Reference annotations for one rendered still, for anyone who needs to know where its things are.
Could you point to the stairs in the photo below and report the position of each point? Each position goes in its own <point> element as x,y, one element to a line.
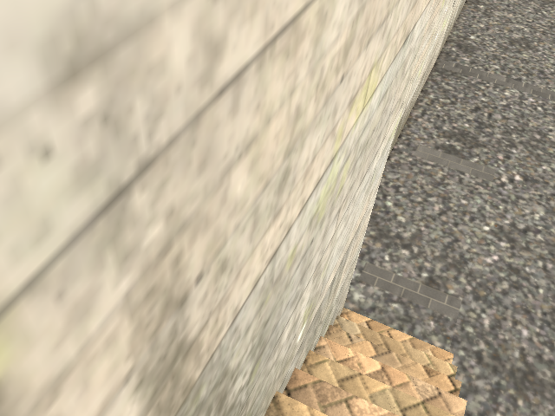
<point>364,368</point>

